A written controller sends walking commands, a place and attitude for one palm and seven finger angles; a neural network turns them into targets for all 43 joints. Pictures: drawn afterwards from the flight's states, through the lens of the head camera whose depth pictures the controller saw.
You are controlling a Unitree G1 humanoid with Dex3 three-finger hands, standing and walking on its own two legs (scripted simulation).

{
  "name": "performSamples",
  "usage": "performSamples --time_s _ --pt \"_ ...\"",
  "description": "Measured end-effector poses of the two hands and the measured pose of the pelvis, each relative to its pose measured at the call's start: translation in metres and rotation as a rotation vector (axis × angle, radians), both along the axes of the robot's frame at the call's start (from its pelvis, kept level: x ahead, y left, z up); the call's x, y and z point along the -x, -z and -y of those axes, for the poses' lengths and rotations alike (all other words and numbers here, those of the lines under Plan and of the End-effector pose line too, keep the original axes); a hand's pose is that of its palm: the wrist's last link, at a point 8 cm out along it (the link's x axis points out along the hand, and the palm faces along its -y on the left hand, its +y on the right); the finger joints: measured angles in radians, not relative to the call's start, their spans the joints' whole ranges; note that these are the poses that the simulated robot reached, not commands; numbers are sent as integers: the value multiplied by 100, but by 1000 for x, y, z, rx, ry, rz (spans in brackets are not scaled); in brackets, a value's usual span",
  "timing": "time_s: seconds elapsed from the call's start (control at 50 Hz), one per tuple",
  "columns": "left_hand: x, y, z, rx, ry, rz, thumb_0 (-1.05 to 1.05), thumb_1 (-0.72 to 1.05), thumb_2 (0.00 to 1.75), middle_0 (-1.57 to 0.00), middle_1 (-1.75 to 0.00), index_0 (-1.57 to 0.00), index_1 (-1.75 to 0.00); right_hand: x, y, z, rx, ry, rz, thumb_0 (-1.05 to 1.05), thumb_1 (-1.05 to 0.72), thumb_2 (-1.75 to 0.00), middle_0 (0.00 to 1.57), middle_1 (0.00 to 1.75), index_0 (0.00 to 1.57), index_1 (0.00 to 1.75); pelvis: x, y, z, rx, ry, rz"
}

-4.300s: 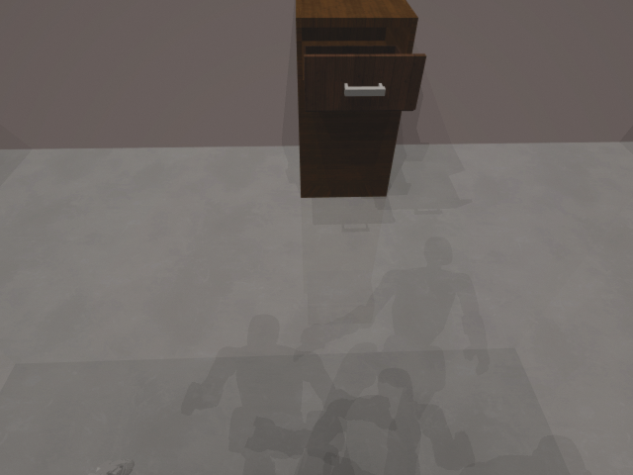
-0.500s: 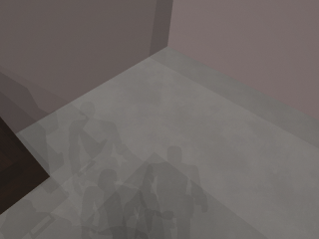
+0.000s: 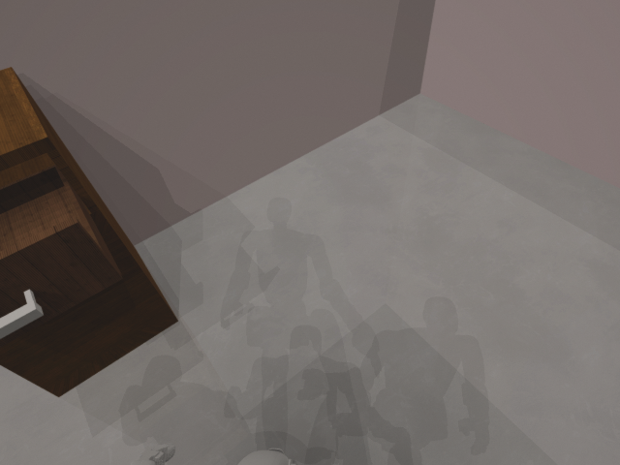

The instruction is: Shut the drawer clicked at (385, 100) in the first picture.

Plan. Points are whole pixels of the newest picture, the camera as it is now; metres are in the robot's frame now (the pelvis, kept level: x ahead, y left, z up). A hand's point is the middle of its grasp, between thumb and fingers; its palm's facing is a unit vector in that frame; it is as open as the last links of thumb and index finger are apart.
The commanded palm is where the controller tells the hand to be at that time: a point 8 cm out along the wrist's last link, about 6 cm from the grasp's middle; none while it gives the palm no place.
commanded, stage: turn to face it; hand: left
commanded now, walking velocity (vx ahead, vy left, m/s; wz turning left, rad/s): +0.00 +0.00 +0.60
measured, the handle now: out of the picture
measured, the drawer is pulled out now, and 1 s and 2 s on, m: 0.26 0.26 0.26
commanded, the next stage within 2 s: take the last steps up to it in 0.94 s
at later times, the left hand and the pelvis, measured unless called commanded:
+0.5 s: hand out of the picture -0.08 +0.26 -0.19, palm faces +0.38 -0.88 -0.27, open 7.4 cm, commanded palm none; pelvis -0.02 +0.04 -0.01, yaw +18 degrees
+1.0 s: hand out of the picture +0.00 +0.21 -0.14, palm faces +0.50 -0.82 -0.28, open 7.4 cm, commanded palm none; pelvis +0.00 -0.01 +0.00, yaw +31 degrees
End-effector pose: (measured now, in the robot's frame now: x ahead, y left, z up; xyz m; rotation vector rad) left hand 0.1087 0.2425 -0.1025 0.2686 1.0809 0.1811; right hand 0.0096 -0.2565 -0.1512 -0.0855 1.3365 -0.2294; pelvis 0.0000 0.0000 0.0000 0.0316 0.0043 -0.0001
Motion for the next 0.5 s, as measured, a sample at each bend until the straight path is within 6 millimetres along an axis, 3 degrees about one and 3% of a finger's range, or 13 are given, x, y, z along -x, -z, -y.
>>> performSamples --time_s 0.1,0.2,0.28,0.38,0.44,0.5 --pt "38 1 4 10 -84 -26 0 90 90 -20 -30 -20 -30 -38 -4 11 8 -103 40 1 -91 -90 20 30 20 30 3 -3 6 -19 -80 19" --pt "90 12 2 39 -187 -94 0 90 90 -21 -30 -20 -30 -83 -8 5 29 -226 64 1 -91 -90 20 30 19 30 8 0 3 -19 -150 22" --pt "140 25 -8 63 -279 -182 0 90 90 -21 -30 -20 -30 -124 -15 -19 46 -332 117 1 -91 -90 20 30 19 30 12 4 -8 -9 -197 18" --pt "199 53 -34 97 -398 -271 0 90 90 -21 -30 -20 -30 -172 -23 -65 77 -470 229 1 -91 -90 20 30 19 30 16 20 -30 17 -265 9" --pt "216 58 -50 96 -446 -302 0 90 90 -21 -30 -20 -30 -181 -31 -86 81 -518 270 1 -91 -90 20 30 20 30 20 19 -38 18 -288 22" --pt "213 52 -62 94 -474 -271 0 91 90 -20 -30 -20 -30 -178 -39 -99 86 -546 262 1 -91 -90 20 30 20 30 21 12 -43 38 -322 27"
